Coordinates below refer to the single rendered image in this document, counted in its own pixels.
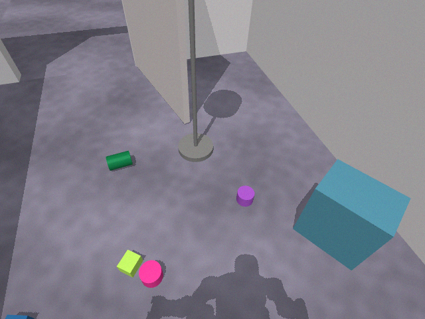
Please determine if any floor lamp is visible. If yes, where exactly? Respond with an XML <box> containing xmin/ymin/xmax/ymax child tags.
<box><xmin>178</xmin><ymin>0</ymin><xmax>213</xmax><ymax>162</ymax></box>

